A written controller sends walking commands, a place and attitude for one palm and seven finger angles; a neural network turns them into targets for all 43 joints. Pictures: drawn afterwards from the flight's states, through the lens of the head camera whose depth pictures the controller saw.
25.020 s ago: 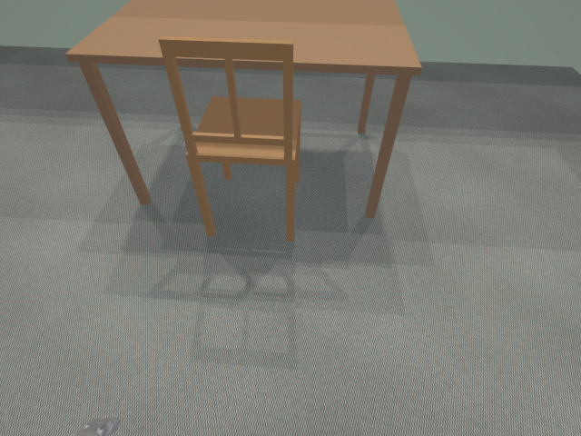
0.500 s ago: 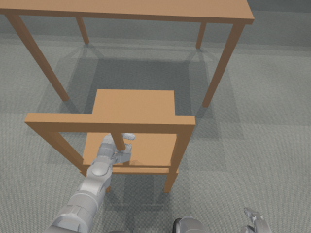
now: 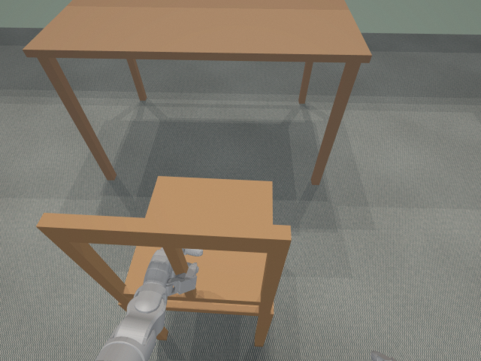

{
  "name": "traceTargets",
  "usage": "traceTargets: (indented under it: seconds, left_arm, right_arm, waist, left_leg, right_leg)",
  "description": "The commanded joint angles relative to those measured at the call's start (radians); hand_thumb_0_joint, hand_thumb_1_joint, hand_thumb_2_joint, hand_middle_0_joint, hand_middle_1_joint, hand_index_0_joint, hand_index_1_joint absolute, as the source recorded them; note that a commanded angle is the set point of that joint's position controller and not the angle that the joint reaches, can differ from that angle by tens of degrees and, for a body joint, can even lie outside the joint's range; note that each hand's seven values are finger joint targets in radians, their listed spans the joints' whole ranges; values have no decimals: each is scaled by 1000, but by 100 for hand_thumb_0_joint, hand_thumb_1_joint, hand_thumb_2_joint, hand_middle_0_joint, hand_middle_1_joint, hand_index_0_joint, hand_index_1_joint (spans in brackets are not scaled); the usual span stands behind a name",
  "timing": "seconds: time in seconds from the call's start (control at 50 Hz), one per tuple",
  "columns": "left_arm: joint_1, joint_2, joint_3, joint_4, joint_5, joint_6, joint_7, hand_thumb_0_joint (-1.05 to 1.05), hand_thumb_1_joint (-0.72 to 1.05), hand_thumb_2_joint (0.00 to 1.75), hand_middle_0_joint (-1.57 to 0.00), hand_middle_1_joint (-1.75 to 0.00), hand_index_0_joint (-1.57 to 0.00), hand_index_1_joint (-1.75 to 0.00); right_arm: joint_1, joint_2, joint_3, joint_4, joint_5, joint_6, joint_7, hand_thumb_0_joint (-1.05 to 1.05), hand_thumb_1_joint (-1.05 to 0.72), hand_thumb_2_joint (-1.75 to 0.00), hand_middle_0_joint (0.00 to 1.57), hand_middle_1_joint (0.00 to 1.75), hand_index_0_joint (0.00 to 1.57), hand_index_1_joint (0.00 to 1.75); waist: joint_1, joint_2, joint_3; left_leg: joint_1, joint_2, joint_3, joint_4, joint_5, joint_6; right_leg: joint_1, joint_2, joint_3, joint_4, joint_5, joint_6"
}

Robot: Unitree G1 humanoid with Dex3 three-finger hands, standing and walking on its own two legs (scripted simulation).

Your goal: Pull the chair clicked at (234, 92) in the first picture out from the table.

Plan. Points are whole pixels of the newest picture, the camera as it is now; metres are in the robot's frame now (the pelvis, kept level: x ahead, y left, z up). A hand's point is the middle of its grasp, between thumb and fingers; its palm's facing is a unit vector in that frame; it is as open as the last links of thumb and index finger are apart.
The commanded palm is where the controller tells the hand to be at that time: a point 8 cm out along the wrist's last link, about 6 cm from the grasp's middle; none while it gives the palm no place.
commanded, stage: stop walking, hand still on the chair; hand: left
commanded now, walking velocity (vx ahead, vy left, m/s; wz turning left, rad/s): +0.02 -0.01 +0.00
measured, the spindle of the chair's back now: (182, 272) +0.29 +0.13 -0.09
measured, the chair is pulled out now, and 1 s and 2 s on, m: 0.60 0.60 0.60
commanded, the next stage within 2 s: open the thumb and straighten the fingers in 0.52 s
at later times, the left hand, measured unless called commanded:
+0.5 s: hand (190, 278) +0.27 +0.11 -0.07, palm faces -0.08 -0.99 -0.14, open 5.3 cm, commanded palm +0.26 +0.16 -0.06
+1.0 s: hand (174, 270) +0.29 +0.14 -0.08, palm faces -0.05 -0.99 -0.13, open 11.8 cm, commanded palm +0.27 +0.19 -0.06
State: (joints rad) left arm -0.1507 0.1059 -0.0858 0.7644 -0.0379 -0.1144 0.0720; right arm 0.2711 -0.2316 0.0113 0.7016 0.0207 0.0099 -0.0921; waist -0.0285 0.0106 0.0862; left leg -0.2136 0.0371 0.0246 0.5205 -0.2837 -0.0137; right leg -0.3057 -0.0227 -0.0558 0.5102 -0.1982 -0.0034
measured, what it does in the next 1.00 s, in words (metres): stands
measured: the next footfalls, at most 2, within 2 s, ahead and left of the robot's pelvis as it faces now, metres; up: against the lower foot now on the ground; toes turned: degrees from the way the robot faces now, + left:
none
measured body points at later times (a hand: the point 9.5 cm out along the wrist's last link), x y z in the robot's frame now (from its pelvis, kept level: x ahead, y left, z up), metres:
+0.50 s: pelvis +0.03 +0.01 +0.01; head +0.05 +0.00 +0.45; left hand +0.27 +0.16 -0.06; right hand +0.17 -0.23 -0.11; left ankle +0.00 +0.14 -0.73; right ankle +0.06 -0.11 -0.73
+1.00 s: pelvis +0.03 +0.01 -0.02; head +0.07 -0.01 +0.43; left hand +0.29 +0.20 -0.07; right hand +0.15 -0.26 -0.13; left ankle +0.00 +0.14 -0.73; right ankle +0.06 -0.11 -0.73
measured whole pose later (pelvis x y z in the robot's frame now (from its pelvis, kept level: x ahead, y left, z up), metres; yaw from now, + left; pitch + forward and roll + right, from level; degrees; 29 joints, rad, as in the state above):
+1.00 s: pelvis +0.03 +0.01 -0.02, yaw +1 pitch +8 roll +1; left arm 0.02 0.18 -0.03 0.49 -0.10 -0.01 -0.01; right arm 0.26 -0.28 -0.01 0.61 0.05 -0.07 -0.04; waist -0.07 0.04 -0.05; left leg -0.46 0.02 0.02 0.72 -0.40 -0.01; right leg -0.56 -0.05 -0.05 0.72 -0.31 0.00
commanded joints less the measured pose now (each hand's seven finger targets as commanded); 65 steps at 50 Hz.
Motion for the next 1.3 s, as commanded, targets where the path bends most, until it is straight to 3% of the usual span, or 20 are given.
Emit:
traceTargets:
  seconds: [0.0,0.06,0.16,0.28,0.54,0.58,0.6,0.62,0.64,0.68,0.72,0.8,0.84,0.88,0.96,1.04,1.1,1.12,1.2,1.28]
  left_arm:
    - [-246,94,20,-201,17,-55,16,0,90,90,-50,-145,-50,-145]
    - [-191,106,26,-192,17,-55,21,0,90,90,-50,-145,-50,-145]
    - [-133,106,24,-224,24,-64,24,0,90,90,-50,-145,-50,-145]
    - [-63,79,-1,-247,25,-62,21,0,90,90,-50,-145,-50,-145]
    - [-36,62,-21,-294,24,-47,23,0,90,90,-50,-145,-50,-145]
    - [-29,73,-14,-300,20,-43,25,0,90,90,-50,-145,-50,-145]
    - [-24,153,63,-330,22,-47,35,0,90,90,-50,-145,-50,-145]
    - [48,25,-16,-220,-40,-12,7,0,78,84,-50,-145,-50,-145]
    - [-26,94,41,-306,-45,-28,-8,0,66,78,-50,-145,-50,-145]
    - [-45,162,93,-368,-52,-42,-22,0,42,67,-50,-145,-50,-145]
    - [-43,164,80,-427,-34,-48,-37,0,17,55,-50,-145,-50,-145]
    - [-24,164,83,-455,-31,-17,-48,0,-31,32,-50,-145,-50,-145]
    - [22,173,119,-414,-45,11,-54,0,-55,20,-45,-130,-45,-130]
    - [50,146,105,-418,-68,39,-70,0,-55,20,-40,-116,-40,-116]
    - [16,80,29,-482,-80,68,-107,0,-55,20,-30,-87,-30,-87]
    - [100,152,97,-536,-75,83,-105,0,-55,20,-20,-58,-20,-58]
    - [145,159,99,-600,-54,91,-86,0,-55,20,-13,-36,-13,-36]
    - [84,235,165,-544,-41,98,-76,0,-55,20,-10,-29,-10,-29]
    - [117,187,128,-599,-34,118,-82,0,-55,20,0,0,0,0]
    - [167,152,88,-698,-58,138,-99,0,-55,20,0,0,0,0]
  right_arm:
    - [-72,-89,-25,-131,1,-56,-9,0,-90,-90,20,30,20,30]
    - [-65,-93,-27,-121,4,-63,-14,0,-90,-90,20,30,20,30]
    - [-74,-102,-31,-118,1,-72,-13,0,-90,-90,20,30,20,30]
    - [-84,-102,-31,-127,-3,-67,-18,0,-90,-90,20,30,20,30]
    - [-111,-89,-25,-152,-2,-31,-20,0,-90,-90,20,30,20,30]
    - [-108,-92,-25,-150,-1,-29,-23,0,-90,-90,20,30,20,30]
    - [-109,-97,-29,-154,-1,-25,-24,0,-90,-90,20,30,20,30]
    - [-89,-129,-40,-147,44,-39,12,0,-90,-90,20,30,20,30]
    - [-99,-139,-42,-162,42,-52,26,0,-90,-90,20,30,20,30]
    - [-104,-140,-48,-171,39,-64,36,0,-90,-90,20,30,20,30]
    - [-117,-128,-43,-191,32,-85,44,0,-90,-90,20,30,20,30]
    - [-99,-136,-45,-210,29,-105,52,0,-90,-90,20,30,20,30]
    - [-88,-145,-49,-219,29,-111,50,0,-90,-90,20,30,20,30]
    - [-83,-152,-50,-233,32,-119,46,0,-90,-90,20,30,20,30]
    - [-75,-163,-54,-249,31,-145,37,0,-90,-90,20,30,20,30]
    - [-51,-171,-60,-256,26,-165,29,0,-90,-90,20,30,20,30]
    - [-50,-162,-58,-263,21,-173,30,0,-90,-90,20,30,20,30]
    - [-37,-173,-55,-244,19,-161,25,0,-90,-90,20,30,20,30]
    - [-38,-159,-52,-270,18,-157,27,0,-90,-90,20,30,20,30]
    - [-34,-155,-55,-288,20,-172,23,0,-90,-90,20,30,20,30]
  waist:
    - [8,-44,-179]
    - [9,-56,-142]
    - [12,-14,-197]
    - [11,-27,-239]
    - [11,-44,-236]
    - [9,-26,-240]
    - [15,-30,-243]
    - [-59,-163,-219]
    - [-37,-196,-233]
    - [-34,-100,-256]
    - [-28,18,-268]
    - [-25,44,-308]
    - [-18,-20,-328]
    - [-24,-77,-341]
    - [-49,-75,-357]
    - [-28,-121,-397]
    - [-17,-51,-397]
    - [-34,-80,-353]
    - [-25,-29,-376]
    - [-33,10,-473]
  left_leg:
    - [4,46,-57,-123,-82,54]
    - [14,51,-58,-136,-72,50]
    - [56,73,-58,-144,119,43]
    - [95,91,-59,-135,299,31]
    - [93,81,-56,-136,250,28]
    - [103,83,-54,-139,263,28]
    - [97,82,-56,-136,265,28]
    - [-46,22,-11,-89,172,30]
    - [-102,16,-11,-65,139,34]
    - [-131,-2,-1,-43,74,37]
    - [-156,-16,8,-12,44,37]
    - [-201,-22,3,38,30,34]
    - [-246,-27,3,60,14,33]
    - [-280,-29,3,77,4,34]
    - [-283,-26,-8,113,33,35]
    - [-311,-26,-12,147,71,36]
    - [-302,-26,-15,160,117,32]
    - [-337,-25,-15,177,99,32]
    - [-333,-29,-12,194,111,33]
    - [-278,-24,-18,224,208,30]
  right_leg:
    - [84,-89,147,-196,-240,-12]
    - [48,-89,148,-217,-235,-11]
    - [121,-86,122,-142,39,-17]
    - [170,-90,100,-71,274,-22]
    - [179,-102,105,-94,253,-26]
    - [177,-103,102,-91,270,-26]
    - [188,-106,108,-96,281,-26]
    - [113,-59,16,-49,200,-4]
    - [97,-52,20,-22,181,-4]
    - [78,-52,37,-13,110,0]
    - [43,-51,43,12,60,-4]
    - [0,-43,30,63,34,-6]
    - [-5,-37,24,84,16,-1]
    - [-6,-36,24,95,8,6]
    - [-62,-31,7,132,33,5]
    - [-51,-30,4,173,71,8]
    - [-70,-33,-2,201,109,1]
    - [-108,-30,3,207,96,4]
    - [-110,-32,1,226,99,1]
    - [-89,-32,-9,245,186,-2]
